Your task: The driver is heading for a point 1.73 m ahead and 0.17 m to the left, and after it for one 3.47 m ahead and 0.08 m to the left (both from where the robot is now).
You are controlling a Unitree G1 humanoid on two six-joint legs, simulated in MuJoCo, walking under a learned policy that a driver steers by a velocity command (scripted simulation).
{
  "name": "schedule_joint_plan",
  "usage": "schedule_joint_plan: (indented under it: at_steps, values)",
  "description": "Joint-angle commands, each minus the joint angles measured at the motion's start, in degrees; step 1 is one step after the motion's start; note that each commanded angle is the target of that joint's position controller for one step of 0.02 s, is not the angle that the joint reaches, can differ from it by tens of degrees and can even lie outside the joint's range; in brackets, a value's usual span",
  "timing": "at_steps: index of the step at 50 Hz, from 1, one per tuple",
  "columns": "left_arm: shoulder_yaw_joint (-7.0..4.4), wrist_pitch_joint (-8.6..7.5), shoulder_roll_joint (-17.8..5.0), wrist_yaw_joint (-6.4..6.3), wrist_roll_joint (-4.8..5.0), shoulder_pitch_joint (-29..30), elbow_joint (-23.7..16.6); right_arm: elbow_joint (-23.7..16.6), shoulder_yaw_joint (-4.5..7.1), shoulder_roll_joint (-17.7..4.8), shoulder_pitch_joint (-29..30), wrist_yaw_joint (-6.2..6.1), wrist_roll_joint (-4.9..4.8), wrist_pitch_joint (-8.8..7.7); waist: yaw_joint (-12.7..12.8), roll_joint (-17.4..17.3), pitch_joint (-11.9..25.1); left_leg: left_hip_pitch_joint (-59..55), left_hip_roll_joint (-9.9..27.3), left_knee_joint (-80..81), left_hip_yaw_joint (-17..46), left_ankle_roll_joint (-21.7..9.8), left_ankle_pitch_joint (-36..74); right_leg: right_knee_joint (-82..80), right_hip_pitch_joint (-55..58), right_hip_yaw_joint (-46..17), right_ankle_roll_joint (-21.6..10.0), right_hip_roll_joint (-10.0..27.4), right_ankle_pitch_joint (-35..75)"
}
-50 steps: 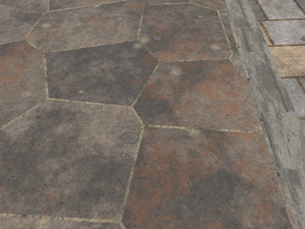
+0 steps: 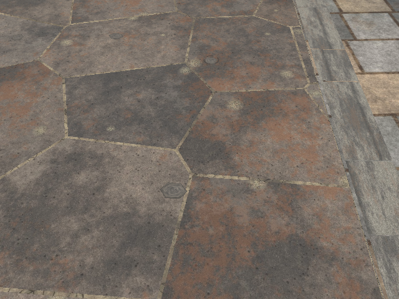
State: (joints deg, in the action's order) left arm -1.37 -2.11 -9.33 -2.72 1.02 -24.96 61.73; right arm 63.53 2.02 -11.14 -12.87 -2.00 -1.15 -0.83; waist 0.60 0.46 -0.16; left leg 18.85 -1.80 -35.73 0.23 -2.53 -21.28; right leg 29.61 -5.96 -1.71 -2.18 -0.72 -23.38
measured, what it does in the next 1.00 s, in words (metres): walks ahead: right foot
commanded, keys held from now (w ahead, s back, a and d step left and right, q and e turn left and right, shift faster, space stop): w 1.00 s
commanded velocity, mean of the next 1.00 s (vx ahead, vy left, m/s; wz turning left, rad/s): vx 0.43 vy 0.00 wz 0.00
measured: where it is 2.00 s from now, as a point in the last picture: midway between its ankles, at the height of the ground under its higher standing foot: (206, 170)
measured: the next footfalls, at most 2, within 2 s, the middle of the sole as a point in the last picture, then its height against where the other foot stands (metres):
right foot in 0.64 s outside the picture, level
left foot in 1.20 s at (176, 232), level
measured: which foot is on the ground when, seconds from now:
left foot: down 0.00-0.64, up 0.66-1.00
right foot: down 0.00-0.14, up 0.16-0.62, down 0.64-1.00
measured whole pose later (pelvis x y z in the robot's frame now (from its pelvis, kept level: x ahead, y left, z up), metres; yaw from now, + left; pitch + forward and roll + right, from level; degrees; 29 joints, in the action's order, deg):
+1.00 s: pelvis +0.48 -0.03 +0.02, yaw +0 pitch +1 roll -2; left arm -2.7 -5.7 -13.3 0.4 0.3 -21.0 56.7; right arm 51.1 3.1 -15.1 -5.9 -0.4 -0.5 -4.7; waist 3.5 -2.3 0.2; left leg 40.0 8.2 -42.4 2.3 -0.6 2.6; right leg 11.4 -2.6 3.3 -3.8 -4.3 -10.1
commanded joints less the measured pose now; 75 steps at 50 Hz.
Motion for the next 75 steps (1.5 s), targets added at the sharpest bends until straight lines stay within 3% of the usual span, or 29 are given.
schedule_joint_plan:
  at_steps: [1,4,6,7,8,9,10,12,16,26,29,31,32,33,34,35,37,39,42,54,57,59,60,61,62,63,64,66,75]
  values:
    - [-2.91,-1.66,-11.7,-0.07,0.59,-5.47,-1.3,-5.54,0.42,-3.7,8.14,1.23,-0.5,-3.66,2.34,9.83,-13.62,13.88,2.02,-9.04,-1.71,-1.14,-1.02,-21.18,-5.72,-24.91,-12.33,18.67,-19.63]
    - [-2.6,-2.24,-9.72,0.83,0.74,-3.02,-2.59,-6.2,0.71,-4.59,6.21,2.44,-1.36,-5.66,-0.29,7.51,-12.58,11.38,3.55,-1.22,-2.25,-2.66,-3.41,-17.16,-1.94,-18.62,-9.64,16.57,-3.88]
    - [-2.6,-1.9,-10.51,1.24,0.62,-0.22,-4.05,-1.98,2.15,-5.91,-4.24,2.59,-1.22,-5.7,-4.85,6.32,-7.18,-10.82,-1.4,6.28,-5.79,-1.95,6.42,-10.08,-10.74,-10.38,-6.33,10.38,9.49]
    - [-2.34,-2.26,-10.18,1.38,0.45,2.3,-5.23,0.22,3.38,-8.23,-12.79,2.56,-0.99,-5.49,-8.88,2.31,-3.08,-21.33,1.84,8.67,0.7,-3.52,6.77,1.62,-16.02,-5.55,-4.1,6.66,19.4]
    - [-1.2,-3.13,-5.73,1.41,0.24,2.7,-7.41,1.23,5.12,-14.84,-21.91,2.4,-0.89,-5.36,-11.02,-13.81,1.66,-32.43,15.24,18.41,24.45,-10.62,-0.58,23.81,-28.62,2.99,0.71,-1.45,13.8]
    - [-0.85,-4.27,-4.27,1.46,0.84,2.79,-8.31,1.55,3.68,-12.15,-23.27,2.85,0.32,-5.79,-9.61,-15.52,3.95,-33.08,23.6,26.4,43.27,-15.12,-3.46,38.17,-35.11,-2.84,0.45,-3.12,-6.7]
    - [-1.47,-4.8,-6.41,1.9,2.1,3.94,-8.8,-0.15,2.36,-8.93,-16.32,2.78,0.56,-6.3,-5.95,-8.92,-1.86,-27.69,24.5,25.71,38.79,-13.86,-5.55,45.01,-39.77,-5.61,-1.55,1.13,-4.01]
    - [-2.0,-5.17,-7.21,2.29,1.57,5.75,-8.73,-3.43,1.04,-6.53,-7.5,3.32,0.67,-6.32,-2.75,-3.07,-5.74,-19.89,19.1,27.26,23.64,-10.05,0.56,42.11,-38.79,-3.79,-3.38,6.32,6.96]
    - [-3.05,-3.68,-6.91,2.78,0.53,7.6,-9.12,-2.74,0.02,-6.02,-11.07,2.72,1.23,-5.21,-1.62,-4.3,-5.5,-16.47,12.96,28.6,9.17,-7.84,19.45,34.43,-35.32,0.57,-1.07,8.45,13.9]
    - [-1.33,-4.17,-6.32,4.76,0.77,30.08,-18.41,-3.11,0.77,-9.79,-16.55,0.87,0.27,-4.19,-4.74,-4.17,-9.41,-19.11,15.0,30.18,3.33,-7.91,24.14,3.67,-33.13,3.24,0.0,4.92,26.56]
    - [-2.25,-4.64,-8.98,5.5,0.74,27.67,-18.79,-3.66,1.46,-11.18,-15.2,0.82,0.44,-3.57,-1.27,-5.64,-5.61,-24.94,16.54,23.0,2.12,-6.26,41.03,1.12,-26.6,4.13,-2.73,2.42,21.94]
    - [-4.55,-4.46,-13.26,5.05,0.88,13.07,-14.8,-4.46,1.53,-11.48,-13.41,0.94,1.16,-2.67,6.6,-7.32,4.28,-22.9,13.72,5.06,-0.63,-4.13,58.08,1.58,-7.09,6.65,-5.57,-1.58,19.79]
    - [-5.7,-4.15,-16.88,4.43,0.4,2.38,-12.36,-5.92,0.72,-10.06,-12.96,1.12,1.74,-2.63,10.6,-4.06,11.84,-9.95,11.11,-12.13,-1.85,-2.31,45.33,3.18,11.38,-2.76,-8.87,6.56,18.09]
    - [-6.57,-3.99,-21.73,4.57,-0.96,-3.14,-10.61,-6.49,-1.7,-0.74,-21.29,1.92,1.29,-3.91,5.68,12.41,22.61,11.71,-0.8,-35.55,-0.74,1.3,4.92,-4.19,31.0,-33.7,-18.9,22.17,3.12]
    - [-5.04,-4.06,-16.58,4.7,-0.86,-2.1,-10.63,-5.71,-0.94,-4.66,-18.91,2.37,-0.24,-5.84,7.13,11.13,23.47,18.18,-1.13,-43.66,8.48,-0.02,-9.84,-13.23,30.39,-45.18,-18.45,23.08,-0.73]
    - [-4.12,-4.27,-13.9,4.62,-0.39,3.9,-11.09,-8.35,0.31,-9.02,-12.13,2.54,-1.8,-6.82,5.55,9.46,12.58,23.43,2.38,-45.68,6.99,-1.01,-6.68,-13.82,21.97,-35.34,-14.78,21.21,1.59]
    - [-2.96,-4.69,-10.63,4.96,-0.89,13.41,-12.85,-9.75,0.97,-9.74,-6.35,1.59,-0.88,-7.0,1.55,0.77,4.22,18.46,8.09,-39.12,4.66,-1.26,3.08,-16.54,3.22,-20.05,-11.62,16.94,14.64]
    - [-2.32,-5.07,-8.46,5.48,-1.46,15.12,-12.07,-9.13,1.22,-7.24,-9.22,1.28,-0.24,-5.13,-1.98,2.97,2.51,12.04,10.46,-34.5,4.79,-1.14,5.9,-19.9,-5.1,-12.79,-10.89,13.53,17.85]
    - [-2.66,-5.37,-10.38,4.78,-1.25,12.3,-10.12,-10.39,1.47,-6.61,-6.95,0.97,0.2,-3.66,-2.76,3.02,-0.7,14.15,11.41,-28.47,3.47,0.27,9.06,-23.39,-8.95,-7.93,-12.27,12.45,20.21]
    - [-3.46,-3.1,-13.77,2.32,0.12,0.59,-5.78,-18.37,0.85,-6.51,16.39,3.4,-0.05,-5.09,3.66,2.32,-5.36,20.4,7.55,4.35,0.51,0.99,24.61,-20.93,6.18,-2.58,-9.25,14.42,22.09]
    - [-4.02,-2.15,-14.91,2.07,0.21,1.84,-5.82,-18.74,1.49,-8.61,14.01,4.15,-0.15,-5.64,1.09,3.74,-3.35,15.01,5.78,6.67,-0.58,-1.21,18.08,-15.8,10.13,-3.02,-7.71,16.16,31.0]
    - [-3.55,-1.52,-13.97,2.09,-0.16,3.94,-6.61,-14.69,3.76,-12.6,0.15,3.77,0.0,-5.79,-5.96,3.36,5.25,-4.66,2.29,7.83,-3.54,-3.88,17.57,0.7,6.95,0.72,-5.25,11.69,46.88]
    - [-2.45,-1.56,-11.78,2.07,-1.17,3.13,-8.09,-12.45,5.09,-17.21,-10.73,3.22,0.7,-5.66,-9.22,-2.81,14.19,-22.56,12.4,6.58,8.0,-7.69,17.67,19.1,-4.66,3.68,-3.08,7.97,33.87]
    - [-0.14,-3.03,-3.37,2.86,-1.01,-4.23,-8.3,-10.96,5.9,-21.4,-14.37,3.54,1.05,-5.33,-4.99,-18.72,20.9,-41.68,24.84,13.92,36.5,-17.31,7.17,38.88,-28.39,2.57,0.7,-3.34,-3.98]
    - [-1.37,-4.47,-9.56,3.05,0.53,-1.05,-7.63,-11.34,4.26,-15.34,-13.58,3.65,0.64,-5.44,-6.97,-13.33,20.37,-41.32,24.08,18.7,41.51,-16.13,0.75,46.31,-35.29,-5.49,-0.31,-1.04,-9.21]
    - [-2.26,-5.35,-13.11,3.2,1.83,4.82,-9.45,-12.49,3.42,-12.62,-8.37,3.46,0.55,-5.64,-6.39,-10.17,11.94,-34.23,22.2,19.04,32.37,-13.1,3.51,47.2,-39.11,-4.69,-1.46,2.1,-4.48]
    - [-2.26,-5.55,-13.09,2.82,1.61,8.1,-10.17,-13.71,2.87,-11.16,-3.48,3.43,0.85,-5.66,-4.7,-5.01,7.86,-25.91,20.13,20.12,25.15,-11.62,9.86,44.8,-37.07,-3.09,-1.6,5.33,1.18]
    - [-2.89,-4.5,-11.89,2.41,0.23,8.74,-10.23,-13.98,1.92,-8.24,0.46,3.74,1.83,-5.81,-1.21,-4.19,3.63,-14.43,16.37,23.51,16.54,-10.21,17.68,38.67,-30.86,-2.9,-1.29,8.65,6.87]
    - [-2.54,-2.65,-8.09,2.64,-0.56,19.6,-14.05,-10.62,2.54,-11.09,-5.91,1.95,0.97,-5.31,-2.1,-3.67,-2.04,-11.57,12.75,29.64,4.37,-9.33,24.47,13.9,-33.75,-0.07,1.85,8.46,26.25]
